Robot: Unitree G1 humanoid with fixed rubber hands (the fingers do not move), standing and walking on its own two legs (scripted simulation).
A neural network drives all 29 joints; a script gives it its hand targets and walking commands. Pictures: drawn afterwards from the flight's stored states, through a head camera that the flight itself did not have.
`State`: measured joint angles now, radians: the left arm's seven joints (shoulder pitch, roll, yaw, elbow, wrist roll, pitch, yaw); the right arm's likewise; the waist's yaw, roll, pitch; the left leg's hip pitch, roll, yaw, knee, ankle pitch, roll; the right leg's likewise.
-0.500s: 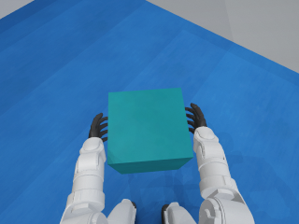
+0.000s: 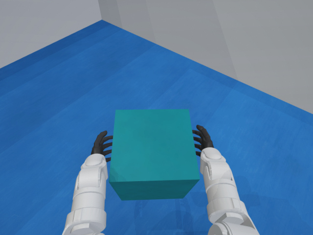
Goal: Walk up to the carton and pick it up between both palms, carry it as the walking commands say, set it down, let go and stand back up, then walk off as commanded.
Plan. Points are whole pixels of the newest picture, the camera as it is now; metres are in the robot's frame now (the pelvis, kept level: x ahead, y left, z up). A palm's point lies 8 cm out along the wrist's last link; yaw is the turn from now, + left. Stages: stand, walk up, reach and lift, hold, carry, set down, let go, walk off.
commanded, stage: reach and lift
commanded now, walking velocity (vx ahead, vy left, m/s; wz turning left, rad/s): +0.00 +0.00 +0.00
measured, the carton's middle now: (152, 158) +0.34 +0.04 -0.07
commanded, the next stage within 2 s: hold in 1.70 s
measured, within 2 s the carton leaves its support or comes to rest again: neither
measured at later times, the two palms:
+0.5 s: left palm (90, 152) +0.28 +0.19 +0.05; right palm (211, 145) +0.31 -0.11 +0.06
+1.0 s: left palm (103, 148) +0.30 +0.16 +0.05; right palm (223, 151) +0.31 -0.14 +0.06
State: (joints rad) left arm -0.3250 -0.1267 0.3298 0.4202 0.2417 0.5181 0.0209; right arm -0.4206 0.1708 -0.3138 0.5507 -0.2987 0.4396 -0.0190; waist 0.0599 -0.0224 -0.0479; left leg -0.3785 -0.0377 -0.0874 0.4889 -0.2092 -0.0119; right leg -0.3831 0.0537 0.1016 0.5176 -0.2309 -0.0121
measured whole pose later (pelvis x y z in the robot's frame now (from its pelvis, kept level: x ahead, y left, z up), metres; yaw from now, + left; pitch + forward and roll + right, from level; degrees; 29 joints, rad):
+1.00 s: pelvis +0.02 +0.01 +0.01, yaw +0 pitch -7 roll +0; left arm -0.24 -0.15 0.22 0.22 0.23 0.76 0.03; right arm -0.30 0.16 -0.23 0.28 -0.29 0.73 0.01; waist -0.02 -0.02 0.03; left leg -0.04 -0.04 -0.09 0.36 -0.20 0.01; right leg -0.04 0.04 0.11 0.37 -0.21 0.00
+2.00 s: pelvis +0.01 +0.03 +0.01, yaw +0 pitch -7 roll +0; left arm -0.26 -0.15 0.21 0.24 0.28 0.77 0.02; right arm -0.29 0.16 -0.26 0.30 -0.29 0.71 0.03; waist -0.03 0.01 0.01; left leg -0.07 -0.06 -0.07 0.39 -0.21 0.02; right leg -0.05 0.02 0.12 0.38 -0.21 0.02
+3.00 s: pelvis +0.02 +0.03 +0.01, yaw +0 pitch -4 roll +0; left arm -0.26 -0.15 0.24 0.26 0.27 0.74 0.01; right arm -0.27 0.15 -0.22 0.29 -0.29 0.71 0.00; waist 0.01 0.01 -0.03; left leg -0.09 -0.07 -0.08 0.37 -0.21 0.03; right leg -0.09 0.02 0.12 0.38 -0.22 0.02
